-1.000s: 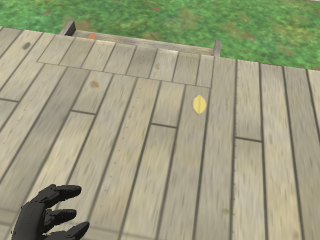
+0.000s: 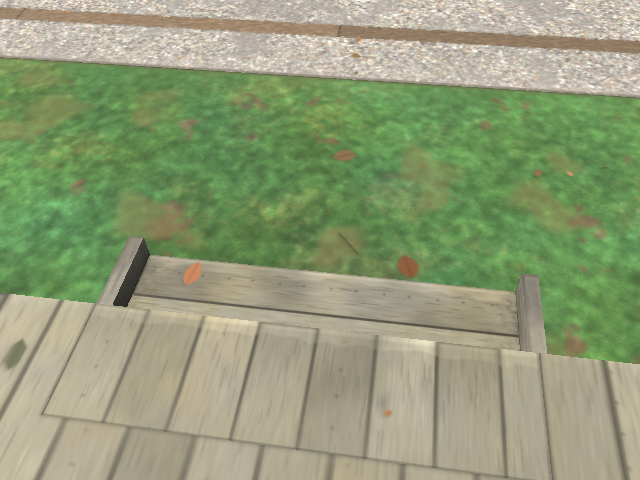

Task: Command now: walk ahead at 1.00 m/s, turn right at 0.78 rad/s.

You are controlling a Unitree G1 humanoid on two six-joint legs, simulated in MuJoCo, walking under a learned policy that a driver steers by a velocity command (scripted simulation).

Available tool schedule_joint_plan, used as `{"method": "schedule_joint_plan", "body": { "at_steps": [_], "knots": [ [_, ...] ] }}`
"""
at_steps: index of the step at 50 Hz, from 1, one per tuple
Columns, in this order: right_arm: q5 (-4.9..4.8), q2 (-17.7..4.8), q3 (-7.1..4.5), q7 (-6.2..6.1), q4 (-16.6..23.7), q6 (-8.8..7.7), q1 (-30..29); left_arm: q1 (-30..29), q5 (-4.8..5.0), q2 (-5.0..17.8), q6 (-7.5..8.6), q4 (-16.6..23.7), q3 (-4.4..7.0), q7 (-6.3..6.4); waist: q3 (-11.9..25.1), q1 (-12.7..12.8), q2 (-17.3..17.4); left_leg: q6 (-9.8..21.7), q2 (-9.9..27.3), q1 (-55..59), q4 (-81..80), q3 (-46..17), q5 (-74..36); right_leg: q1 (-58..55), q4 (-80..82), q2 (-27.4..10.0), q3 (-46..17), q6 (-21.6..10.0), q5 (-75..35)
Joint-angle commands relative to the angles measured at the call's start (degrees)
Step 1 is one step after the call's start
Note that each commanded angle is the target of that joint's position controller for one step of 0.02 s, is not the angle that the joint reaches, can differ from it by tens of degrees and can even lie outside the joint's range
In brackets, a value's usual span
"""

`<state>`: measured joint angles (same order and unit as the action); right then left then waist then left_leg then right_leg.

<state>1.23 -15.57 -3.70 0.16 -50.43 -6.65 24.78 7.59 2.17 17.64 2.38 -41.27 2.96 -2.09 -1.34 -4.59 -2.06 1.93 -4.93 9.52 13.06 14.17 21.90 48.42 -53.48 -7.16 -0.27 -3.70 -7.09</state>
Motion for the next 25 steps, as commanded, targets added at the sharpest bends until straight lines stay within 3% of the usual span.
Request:
{"method": "schedule_joint_plan", "body": {
  "at_steps": [1, 3, 4, 5, 6, 7, 8, 9, 10, 11, 13, 14, 16, 17, 19, 22, 24, 25],
  "knots": [
    [-0.09, -9.2, -1.02, -1.5, 5.4, -0.7, -5.9, -4.8, -0.01, 0.7, 1.41, 4.9, -0.41, -2.42, -7.4, 3.4, 0.4, -2.0, 14.4, -11.8, -4.5, 0.7, -49.7, -10.7, 10.2, 3.9, 6.8, -2.3, -5.6],
    [-0.22, -12.8, -1.77, -2.94, 5.8, 1.02, -4.9, -2.5, 0.33, 3.6, 1.5, 5.6, 0.89, -3.24, -3.5, 6.0, 4.7, -3.7, 15.2, -5.2, 6.0, 1.5, -77.4, -17.0, 12.2, 9.6, 12.5, -3.2, -2.1],
    [-0.76, -14.7, -2.29, -3.67, 6.6, 2.13, -6.0, 3.6, 0.22, 5.1, 0.91, 4.7, 1.79, -3.24, -0.4, 9.7, 7.4, -3.8, 16.5, -5.2, 15.1, 1.0, -88.8, -24.0, 11.8, 12.1, 13.6, -3.6, 1.7],
    [-1.01, -15.5, -2.55, -3.66, 7.8, 2.74, -9.2, 16.0, -0.04, 9.0, -0.15, 1.8, 3.64, -2.77, 4.8, 15.9, 8.5, -3.6, 17.2, -9.6, 29.0, -0.6, -92.1, -37.7, 10.8, 13.0, 11.6, -5.3, 3.8],
    [-2.13, -14.5, -2.5, -2.72, 8.7, 2.37, -13.3, 28.2, -0.37, 12.1, -1.17, -1.4, 5.38, -1.26, 8.1, 21.8, 4.7, -4.2, 13.9, -19.8, 49.2, -1.2, -73.9, -54.3, 17.3, 10.0, 4.2, -8.2, -2.4],
    [-0.92, -3.0, 0.38, -0.63, 11.8, 0.27, -13.6, 26.1, -1.24, 14.0, -1.65, -1.7, 5.4, 0.31, 5.0, 15.7, -20.5, -6.6, -1.4, -40.6, 77.9, -3.9, 8.5, -65.0, 16.9, 4.9, -7.5, -13.1, -24.7],
    [-2.2, -1.8, 1.94, 0.02, 14.4, -1.69, -2.8, 19.4, -5.15, 14.8, 0.36, 2.5, 4.15, 0.19, 21.2, 7.5, -17.3, -6.5, -3.3, -51.9, 91.0, -20.6, 14.6, -74.3, 23.8, -8.8, -38.9, -25.5, -16.8],
    [-2.25, -8.0, 1.26, 0.15, 15.4, -2.63, -8.0, 16.8, -4.47, 13.2, 0.62, 6.2, 4.81, -0.06, 24.7, 10.5, -3.4, -3.7, -0.9, -49.8, 86.4, -25.3, 10.3, -70.3, 31.0, -9.5, -44.3, -24.4, -3.4],
    [-2.65, -8.0, 0.91, -0.1, 17.5, -2.59, -13.0, 12.9, -2.87, 11.3, 1.21, 6.9, 4.35, -0.16, 12.9, 7.3, 4.8, -2.1, 0.9, -52.7, 78.4, -24.3, 8.7, -59.7, 34.7, -7.2, -41.7, -22.1, 3.6],
    [-1.86, -7.9, 0.74, -0.66, 17.0, -1.84, -13.6, 8.4, -1.68, 8.6, 1.55, 7.9, 3.5, -0.09, 8.0, 4.0, 10.5, -2.3, 3.8, -50.8, 72.8, -23.8, 6.5, -49.9, 35.5, -5.8, -37.9, -20.1, 3.5],
    [-0.87, -9.1, 0.01, -1.02, 16.1, 0.67, -12.5, 4.0, -2.59, 8.7, 1.38, 9.8, 3.59, 0.57, 3.5, 1.1, 9.2, -4.3, 5.9, -43.2, 65.2, -23.3, 5.1, -34.2, 36.2, -1.6, -29.8, -18.1, -8.2],
    [-0.57, -8.8, -0.14, -1.34, 16.5, 1.57, -13.2, 3.4, -2.25, 8.2, 1.03, 9.8, 3.59, 1.02, 2.6, 0.8, 8.5, -5.5, 6.5, -41.0, 59.2, -22.5, 4.8, -29.5, 35.7, 0.7, -25.5, -16.7, -13.1],
    [0.06, -4.9, 1.04, -1.91, 18.0, 2.21, -17.1, 4.3, -1.64, 8.8, 0.08, 8.8, 4.06, 2.62, 3.7, 1.6, 7.1, -7.4, 4.6, -37.5, 44.7, -19.8, -0.2, -24.8, 33.1, 5.9, -19.5, -14.3, -21.3],
    [-0.14, -3.8, 1.44, -1.99, 18.3, 2.52, -18.0, 4.7, -1.34, 9.5, -0.96, 8.6, 4.45, 3.44, 6.4, 2.2, 5.3, -8.1, 2.9, -34.6, 39.3, -19.0, -5.4, -24.6, 31.5, 7.7, -17.9, -12.8, -21.7],
    [-0.75, -4.1, 1.56, -1.66, 16.4, 3.09, -15.9, 5.2, -1.09, 7.6, -2.87, 8.1, 3.89, 4.66, 12.1, 3.4, 0.9, -8.6, 2.9, -31.3, 32.0, -17.2, -17.3, -27.7, 27.5, 8.4, -13.0, -9.2, -18.2],
    [-0.61, -4.0, 1.78, -0.53, 16.0, 2.75, -18.6, 8.1, -1.45, 2.5, -3.28, 6.8, 1.87, 4.69, 11.7, 6.9, -3.4, -7.0, 4.9, -29.5, 26.0, -17.5, -26.0, -29.9, 25.4, 6.0, -14.4, -7.8, -4.1],
    [-0.3, -4.5, 1.31, 0.25, 15.5, 2.01, -18.4, 6.8, -2.39, 0.3, -2.54, 6.0, 0.55, 3.91, 9.4, 5.8, -3.8, -3.6, 5.9, -26.8, 18.4, -17.6, -27.4, -30.9, 21.9, 3.8, -14.8, -6.5, 1.0],
    [0.0, -5.0, 0.9, 0.47, 15.3, 1.75, -18.0, 7.4, -3.19, -0.4, -1.87, 5.4, 0.22, 3.36, 8.6, 5.8, -3.4, -1.6, 5.7, -24.1, 15.4, -18.3, -31.5, -31.3, 19.3, 5.0, -13.2, -4.7, 4.4]
  ]
}}
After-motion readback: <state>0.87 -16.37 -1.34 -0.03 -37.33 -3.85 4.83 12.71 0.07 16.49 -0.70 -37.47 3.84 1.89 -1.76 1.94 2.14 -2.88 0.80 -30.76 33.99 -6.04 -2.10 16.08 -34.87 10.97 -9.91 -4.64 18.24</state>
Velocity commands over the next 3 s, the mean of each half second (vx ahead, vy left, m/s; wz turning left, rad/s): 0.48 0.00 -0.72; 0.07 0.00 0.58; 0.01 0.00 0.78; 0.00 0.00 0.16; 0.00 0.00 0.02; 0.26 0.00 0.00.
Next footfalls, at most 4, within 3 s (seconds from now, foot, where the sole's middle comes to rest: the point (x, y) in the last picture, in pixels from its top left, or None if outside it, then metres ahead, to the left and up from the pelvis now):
0.12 right None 0.35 -0.07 -0.76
0.50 left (289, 454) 0.58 0.07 -0.76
0.86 right None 0.45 -0.11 -0.76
1.32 left None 0.43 0.15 -0.76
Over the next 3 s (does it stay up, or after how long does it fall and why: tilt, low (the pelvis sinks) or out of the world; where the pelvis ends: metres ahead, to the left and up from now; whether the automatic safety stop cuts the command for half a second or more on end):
stays up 0.48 0.07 0.02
